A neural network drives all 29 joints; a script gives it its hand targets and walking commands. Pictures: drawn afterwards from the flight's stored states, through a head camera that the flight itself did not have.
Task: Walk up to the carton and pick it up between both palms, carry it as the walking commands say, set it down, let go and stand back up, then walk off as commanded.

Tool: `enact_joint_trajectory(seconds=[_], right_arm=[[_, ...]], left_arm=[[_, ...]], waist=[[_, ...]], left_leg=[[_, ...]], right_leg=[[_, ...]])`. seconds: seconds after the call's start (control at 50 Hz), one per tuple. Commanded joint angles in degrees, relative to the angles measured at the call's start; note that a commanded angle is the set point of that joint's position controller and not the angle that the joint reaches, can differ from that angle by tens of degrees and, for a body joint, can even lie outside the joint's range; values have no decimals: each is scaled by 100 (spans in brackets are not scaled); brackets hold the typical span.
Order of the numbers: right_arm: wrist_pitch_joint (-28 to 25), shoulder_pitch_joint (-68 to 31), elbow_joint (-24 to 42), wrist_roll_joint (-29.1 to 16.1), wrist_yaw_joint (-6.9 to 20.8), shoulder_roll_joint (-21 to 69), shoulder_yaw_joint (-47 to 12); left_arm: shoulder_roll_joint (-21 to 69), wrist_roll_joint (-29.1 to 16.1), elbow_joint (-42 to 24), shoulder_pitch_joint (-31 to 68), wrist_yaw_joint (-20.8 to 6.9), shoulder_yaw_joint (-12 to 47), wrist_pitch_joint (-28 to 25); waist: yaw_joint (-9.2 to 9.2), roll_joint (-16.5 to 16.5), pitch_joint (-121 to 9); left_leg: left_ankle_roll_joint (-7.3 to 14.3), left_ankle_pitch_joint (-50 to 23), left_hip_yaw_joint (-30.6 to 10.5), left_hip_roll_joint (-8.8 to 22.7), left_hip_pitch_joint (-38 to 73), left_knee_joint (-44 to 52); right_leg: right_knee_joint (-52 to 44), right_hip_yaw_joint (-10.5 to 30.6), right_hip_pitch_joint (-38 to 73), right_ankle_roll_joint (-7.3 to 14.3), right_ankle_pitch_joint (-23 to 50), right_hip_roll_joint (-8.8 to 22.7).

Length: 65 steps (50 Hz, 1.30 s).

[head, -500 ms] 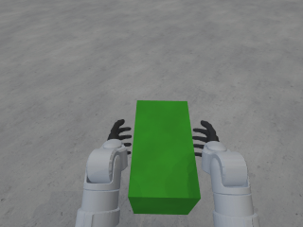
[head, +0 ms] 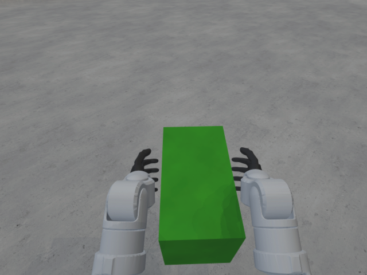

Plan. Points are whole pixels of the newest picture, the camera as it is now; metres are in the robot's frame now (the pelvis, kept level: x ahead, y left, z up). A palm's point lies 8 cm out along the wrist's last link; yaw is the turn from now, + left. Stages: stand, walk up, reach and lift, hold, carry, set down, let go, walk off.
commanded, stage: carry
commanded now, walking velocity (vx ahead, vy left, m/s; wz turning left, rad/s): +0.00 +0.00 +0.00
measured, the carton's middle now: (195, 191) +0.33 +0.00 +0.02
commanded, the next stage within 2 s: none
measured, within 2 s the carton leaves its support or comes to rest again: neither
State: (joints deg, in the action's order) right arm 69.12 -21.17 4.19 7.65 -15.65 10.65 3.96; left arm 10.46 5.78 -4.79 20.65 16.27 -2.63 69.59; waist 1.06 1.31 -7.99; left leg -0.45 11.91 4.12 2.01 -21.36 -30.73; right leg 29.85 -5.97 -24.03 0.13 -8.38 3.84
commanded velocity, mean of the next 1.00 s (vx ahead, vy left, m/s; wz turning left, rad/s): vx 0.00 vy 0.00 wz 0.00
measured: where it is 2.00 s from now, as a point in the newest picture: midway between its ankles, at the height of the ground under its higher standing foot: outside the picture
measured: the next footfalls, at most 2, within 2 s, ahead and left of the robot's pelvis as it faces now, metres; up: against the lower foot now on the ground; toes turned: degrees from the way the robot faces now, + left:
none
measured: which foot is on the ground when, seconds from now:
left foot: down 0.00-1.00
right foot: down 0.00-1.00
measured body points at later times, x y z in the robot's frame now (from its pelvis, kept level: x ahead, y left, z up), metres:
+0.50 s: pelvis +0.00 -0.01 +0.00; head -0.01 -0.01 +0.45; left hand +0.32 +0.11 +0.10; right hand +0.32 -0.13 +0.10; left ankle +0.04 +0.13 -0.73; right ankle +0.08 -0.12 -0.73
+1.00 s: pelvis +0.03 -0.01 +0.00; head +0.02 -0.02 +0.45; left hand +0.34 +0.11 +0.10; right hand +0.34 -0.13 +0.10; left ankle +0.04 +0.13 -0.73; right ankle +0.08 -0.12 -0.73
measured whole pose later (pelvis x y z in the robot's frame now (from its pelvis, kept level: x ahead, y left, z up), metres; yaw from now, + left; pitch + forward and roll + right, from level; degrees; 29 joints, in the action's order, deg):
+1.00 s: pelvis +0.03 -0.01 +0.00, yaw +0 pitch +3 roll +0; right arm 69.4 -21.4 6.6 7.2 -15.7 10.7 3.6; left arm 11.0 7.2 -5.3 22.1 16.0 -3.6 69.1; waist 0.0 -0.2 -6.3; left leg -1.8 14.7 3.5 3.5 -19.8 -31.4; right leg 31.1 -6.7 -22.6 1.1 -11.7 2.9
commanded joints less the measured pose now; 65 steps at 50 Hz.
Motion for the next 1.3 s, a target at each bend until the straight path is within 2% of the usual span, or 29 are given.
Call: enact_joint_trajectory(seconds=[0.0, 0.24, 0.66, 1.0, 1.28], right_arm=[[-202, -1774, 613, -1687, 1163, 6016, -2260], [-203, -1871, 792, -1795, 1196, 6136, -2467], [-174, -1790, 780, -1791, 1196, 6151, -2473], [-191, -1759, 780, -1793, 1218, 6163, -2478], [-460, -1815, 448, -1669, 1276, 6071, -2326]], left_arm=[[6160, -1650, -559, 1957, -1183, 2330, -249], [6240, -1589, -587, 1868, -1170, 2275, -287], [6282, -1625, -585, 1864, -1211, 2323, -249], [6254, -1603, -604, 1830, -1257, 2319, -253], [6136, -1465, -333, 1872, -1325, 2168, -512]], waist=[[-104, -185, -1032], [-104, 6, -1291], [-98, -99, -1494], [-101, -110, -1501], [-106, -105, -1476]], left_leg=[[52, 1374, -688, 637, -151, 944], [63, 824, -531, 484, 47, 594], [18, -252, -483, 558, 414, 393], [3, -484, -430, 575, 541, 337], [11, -449, -399, 565, 562, 315]], right_leg=[[-592, 700, 627, 29, -1373, 458], [-719, 825, 621, 123, -1400, 576], [-366, 638, 994, 214, 114, 505], [-308, 562, 1114, 252, 453, 487], [-302, 547, 1124, 272, 456, 478]])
